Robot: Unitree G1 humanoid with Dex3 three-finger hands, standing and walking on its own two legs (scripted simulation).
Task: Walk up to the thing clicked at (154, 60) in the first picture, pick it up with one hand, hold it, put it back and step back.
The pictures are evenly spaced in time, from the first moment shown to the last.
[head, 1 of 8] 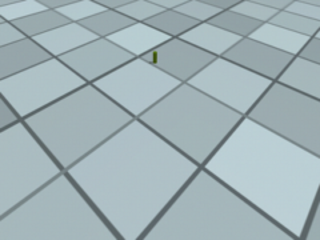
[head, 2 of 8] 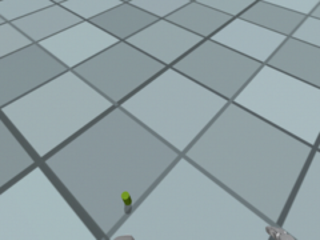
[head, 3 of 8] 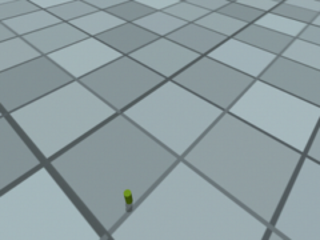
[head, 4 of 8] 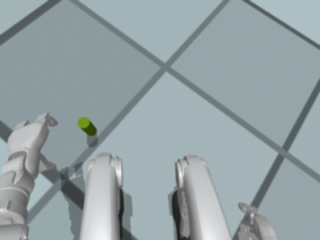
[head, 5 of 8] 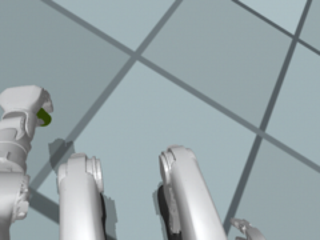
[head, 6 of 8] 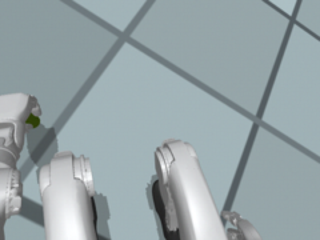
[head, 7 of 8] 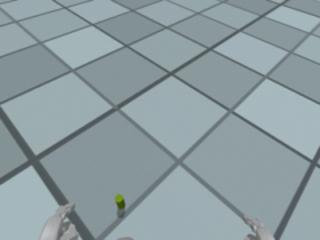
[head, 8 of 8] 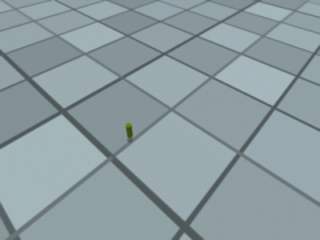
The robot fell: no
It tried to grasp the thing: yes
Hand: left
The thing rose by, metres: 0.65
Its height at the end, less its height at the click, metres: +0.00
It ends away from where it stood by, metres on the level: 0.01
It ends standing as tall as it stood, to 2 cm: yes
